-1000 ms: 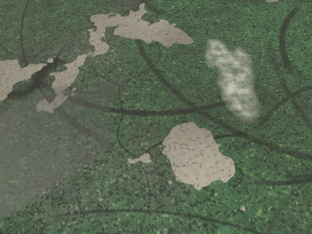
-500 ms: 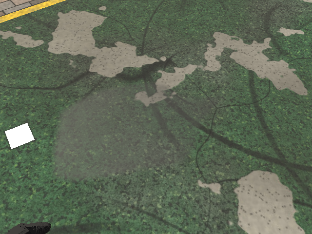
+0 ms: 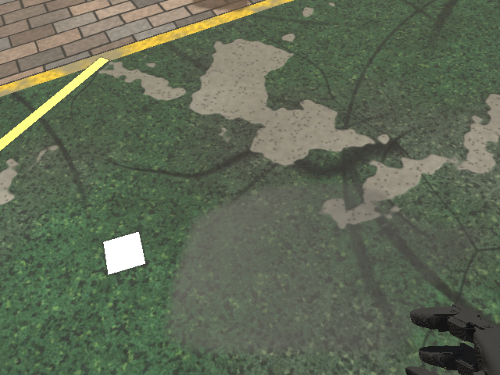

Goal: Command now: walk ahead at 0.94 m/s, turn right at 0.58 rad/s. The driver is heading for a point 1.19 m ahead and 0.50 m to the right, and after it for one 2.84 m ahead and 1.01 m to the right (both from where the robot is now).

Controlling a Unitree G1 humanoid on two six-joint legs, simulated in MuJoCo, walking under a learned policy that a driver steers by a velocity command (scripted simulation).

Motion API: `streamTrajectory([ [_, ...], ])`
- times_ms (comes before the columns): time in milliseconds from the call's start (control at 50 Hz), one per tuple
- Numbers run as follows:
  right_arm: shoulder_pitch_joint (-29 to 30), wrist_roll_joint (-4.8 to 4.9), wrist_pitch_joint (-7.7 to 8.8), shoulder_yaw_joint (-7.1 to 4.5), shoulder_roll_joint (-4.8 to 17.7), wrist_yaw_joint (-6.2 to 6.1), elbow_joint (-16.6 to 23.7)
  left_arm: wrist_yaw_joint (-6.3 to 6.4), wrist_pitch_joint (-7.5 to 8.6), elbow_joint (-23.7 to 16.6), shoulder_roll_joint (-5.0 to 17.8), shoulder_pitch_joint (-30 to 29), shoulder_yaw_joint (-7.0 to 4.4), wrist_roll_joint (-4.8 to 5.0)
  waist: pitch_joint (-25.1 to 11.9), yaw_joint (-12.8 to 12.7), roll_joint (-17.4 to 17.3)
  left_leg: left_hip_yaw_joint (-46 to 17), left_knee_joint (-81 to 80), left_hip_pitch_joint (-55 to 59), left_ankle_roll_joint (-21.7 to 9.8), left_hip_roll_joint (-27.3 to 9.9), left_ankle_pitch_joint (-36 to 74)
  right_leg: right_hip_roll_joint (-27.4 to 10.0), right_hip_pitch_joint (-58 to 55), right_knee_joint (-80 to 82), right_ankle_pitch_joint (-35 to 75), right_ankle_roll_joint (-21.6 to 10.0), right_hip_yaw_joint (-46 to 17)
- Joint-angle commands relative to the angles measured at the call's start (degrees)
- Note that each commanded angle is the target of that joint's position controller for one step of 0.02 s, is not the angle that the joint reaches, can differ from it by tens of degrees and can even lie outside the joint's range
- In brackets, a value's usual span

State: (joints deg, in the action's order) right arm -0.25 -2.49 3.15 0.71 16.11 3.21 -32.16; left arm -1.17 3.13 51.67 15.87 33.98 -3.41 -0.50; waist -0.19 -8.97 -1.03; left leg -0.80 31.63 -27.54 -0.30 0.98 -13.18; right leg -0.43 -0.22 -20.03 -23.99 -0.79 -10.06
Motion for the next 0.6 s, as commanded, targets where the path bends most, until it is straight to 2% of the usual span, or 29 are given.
streamTrajectory([
  [20, -24.9, -1.21, 1.32, -5.58, 13.3, -3.58, -2.5, -0.34, 2.67, -6.8, 10.4, -12.8, -2.19, 1.35, -12.9, 21.2, 0.4, -8.3, -4.3, 48.1, -3.9, -9.0, -10.6, -0.8, 30.6, -27.9, 30.8, -5.8, -1.0],
  [40, -29.7, -2.45, 1.2, -6.48, 18.0, -4.16, -3.2, 0.0, 2.77, -9.8, 2.6, -10.6, -0.43, 2.34, -20.0, 19.8, -13.9, -34.2, -13.9, 55.5, -6.2, -26.1, -36.2, 4.1, 42.8, -45.2, -4.7, -5.1, 3.6],
  [60, -24.3, -1.6, 0.65, -6.12, 15.3, -4.4, -2.8, 0.39, 1.43, -9.9, 6.1, -12.7, -0.79, 1.65, -14.6, 17.5, -9.5, -42.1, -17.7, 45.5, -7.4, -27.0, -39.3, 1.6, 46.3, -52.5, 0.1, -5.6, 4.0],
  [80, -19.9, -1.22, 0.55, -4.86, 10.3, -4.31, -2.8, 0.01, 0.61, -9.9, 6.8, -15.6, -1.17, 0.55, -6.7, 15.3, -4.8, -32.9, -16.7, 39.1, -6.8, -23.9, -31.9, -1.3, 47.6, -53.2, 4.6, -5.7, 4.6],
  [100, -18.7, -0.9, 0.76, -4.3, 7.7, -4.03, -3.5, -0.77, 0.16, -9.4, 5.9, -16.0, -0.95, 0.01, -2.6, 13.8, -3.5, -24.7, -18.2, 34.1, -6.6, -21.2, -22.7, -3.3, 46.7, -51.9, 7.1, -5.1, 5.3],
  [120, -18.1, -0.82, 1.02, -3.88, 6.2, -4.01, -4.0, -1.45, -0.51, -8.8, 5.3, -16.2, -0.96, -0.54, -0.2, 12.5, -4.5, -19.0, -19.6, 30.9, -5.8, -18.8, -16.7, -4.2, 45.9, -51.1, 8.0, -4.5, 5.7],
  [140, -18.6, -0.26, 1.41, -3.52, 5.1, -4.11, -5.2, -2.06, -1.39, -8.7, 4.3, -16.6, -0.8, -1.1, 2.4, 11.5, -5.6, -14.0, -21.0, 28.4, -5.1, -17.0, -12.3, -5.2, 46.1, -51.2, 8.6, -3.9, 6.2],
  [160, -19.4, 0.37, 2.0, -3.46, 4.6, -3.91, -6.3, -2.49, -2.09, -9.4, 3.4, -18.1, -0.52, -1.27, 3.9, 11.0, -6.7, -10.6, -21.7, 27.4, -4.8, -16.7, -7.4, -5.9, 47.0, -51.1, 9.2, -3.6, 6.5],
  [200, -21.3, 1.11, 2.92, -3.26, 3.4, -3.4, -8.4, -3.27, -2.93, -11.4, 2.5, -22.6, -0.11, -1.4, 6.0, 10.5, -5.5, -4.4, -23.0, 27.7, -4.5, -16.1, 2.8, -6.3, 50.9, -52.0, 12.0, -3.4, 7.2],
  [260, -20.4, 0.96, 3.9, -3.12, 3.0, -3.29, -10.2, -4.2, -2.84, -15.1, 2.2, -29.3, 0.88, -1.18, 8.1, 8.6, -5.0, 6.1, -24.9, 24.7, -3.6, -14.0, 17.4, -5.8, 50.4, -46.2, 18.9, -3.6, 9.8],
  [300, -19.9, 0.85, 4.07, -3.31, 4.1, -3.63, -11.4, -5.0, -2.67, -17.1, 2.6, -34.0, 1.7, -1.02, 9.7, 8.3, -2.6, 12.3, -26.9, 22.3, -2.4, -12.2, 24.2, -4.7, 45.0, -35.8, 22.7, -4.8, 14.5],
  [320, -20.7, 0.91, 4.01, -3.38, 4.9, -3.86, -12.1, -5.33, -2.61, -17.8, 2.3, -36.1, 2.15, -1.02, 10.3, 8.5, -1.4, 14.8, -27.0, 21.8, -1.5, -11.4, 31.6, -3.0, 41.0, -30.8, 23.6, -5.8, 17.7],
  [340, -22.0, 0.92, 4.07, -3.59, 6.5, -4.07, -12.8, -5.41, -2.58, -18.2, 2.2, -37.2, 2.46, -0.89, 9.5, 8.5, -1.2, 16.2, -25.0, 22.6, -0.9, -11.4, 46.1, -0.5, 36.0, -27.2, 24.1, -7.1, 20.5],
  [360, -23.5, 0.9, 3.93, -4.0, 8.5, -4.41, -13.2, -5.25, -2.64, -17.9, 2.9, -36.2, 2.4, -0.78, 7.1, 7.7, -2.2, 16.5, -21.1, 25.5, -0.4, -12.1, 61.3, 2.2, 31.7, -26.0, 23.5, -8.2, 22.6],
  [380, -23.6, 0.82, 3.41, -4.55, 10.8, -4.91, -13.2, -4.86, -2.73, -16.9, 4.2, -32.7, 2.11, -0.68, 4.2, 5.3, -3.9, 16.5, -15.1, 28.3, 0.0, -13.1, 72.4, 4.2, 27.3, -25.3, 21.2, -9.1, 23.1],
  [400, -22.2, 0.5, 2.49, -5.12, 12.9, -5.36, -12.7, -4.31, -2.7, -15.1, 6.3, -25.8, 1.36, -0.62, -0.4, 1.1, -5.3, 15.9, -5.3, 29.1, 0.1, -14.3, 78.9, 5.8, 19.8, -25.0, 18.4, -10.3, 22.2],
  [420, -19.1, 0.19, 1.52, -5.57, 14.4, -5.56, -11.7, -3.53, -2.63, -11.8, 9.0, -14.3, 0.05, -0.68, -6.0, -4.7, -6.2, 14.5, 8.6, 26.1, -0.7, -15.6, 80.6, 6.9, 7.6, -24.7, 15.5, -12.1, 19.7],
  [440, -16.9, -0.13, 0.87, -5.53, 14.1, -5.09, -10.6, -2.21, -2.42, -7.7, 12.2, -2.1, -1.83, -0.75, -10.9, -9.2, -3.7, 13.8, 27.5, 17.1, -1.2, -14.1, 66.3, 6.8, -8.6, -19.2, 14.3, -14.1, 15.0],
  [460, -15.7, -0.43, 1.12, -4.67, 9.1, -3.66, -10.4, -0.53, -3.32, -7.3, 15.6, -5.1, -3.95, 0.95, -7.5, -5.1, 9.6, 13.1, 51.0, 0.3, 0.1, -1.8, 0.2, 1.9, -16.7, -16.0, 10.7, -15.1, 5.7],
  [480, -22.1, 0.81, 2.39, -3.2, 6.2, -3.49, -3.5, -0.46, -4.08, -10.9, 23.1, -11.6, -4.79, -1.72, -15.2, 4.3, 16.9, 4.3, 68.8, -20.4, 2.4, 2.1, -15.9, -13.0, -29.2, -8.6, 12.8, -26.8, -27.6],
  [500, -16.4, 0.41, 3.77, -3.12, 9.5, -3.57, -2.2, 0.12, -4.31, -12.3, 20.7, -9.5, -5.03, -1.04, -18.6, -0.3, 4.7, -4.7, 67.0, -24.3, 1.7, -0.2, -10.1, -14.6, -28.3, 0.8, 1.6, -28.0, -36.0],
  [520, -14.8, 0.48, 4.45, -2.7, 9.3, -3.51, -2.0, 0.79, -3.83, -10.8, 17.5, -11.0, -4.31, -0.78, -7.4, 2.9, 0.1, -5.1, 59.3, -24.4, 1.2, -3.3, -7.2, -13.8, -16.9, 5.6, -0.1, -24.9, -33.7],
  [540, -13.5, -0.12, 4.21, -2.44, 8.9, -3.63, -2.1, 1.07, -2.89, -9.9, 14.8, -12.8, -3.59, -0.7, -1.1, 6.4, -3.9, -4.7, 52.0, -20.4, 1.4, -5.9, -6.7, -11.4, -6.3, 6.5, 4.5, -22.5, -28.6],
  [580, -16.0, -2.2, 1.64, -1.89, 7.9, -3.56, -3.4, 1.62, -1.06, -10.3, 12.7, -16.7, -2.4, -0.71, 3.1, 11.4, -4.9, -4.5, 45.1, -12.2, 3.0, -7.9, -9.2, -5.8, 8.3, 6.7, 12.7, -20.6, -19.1],
  [600, -15.9, -2.44, 0.41, -1.79, 7.4, -3.46, -3.2, 1.35, -0.3, -10.3, 11.7, -16.6, -1.94, -0.32, 3.8, 12.3, -4.4, -3.9, 41.0, -9.6, 3.9, -8.6, -10.8, -4.0, 13.6, 7.4, 14.0, -20.5, -16.8],
])
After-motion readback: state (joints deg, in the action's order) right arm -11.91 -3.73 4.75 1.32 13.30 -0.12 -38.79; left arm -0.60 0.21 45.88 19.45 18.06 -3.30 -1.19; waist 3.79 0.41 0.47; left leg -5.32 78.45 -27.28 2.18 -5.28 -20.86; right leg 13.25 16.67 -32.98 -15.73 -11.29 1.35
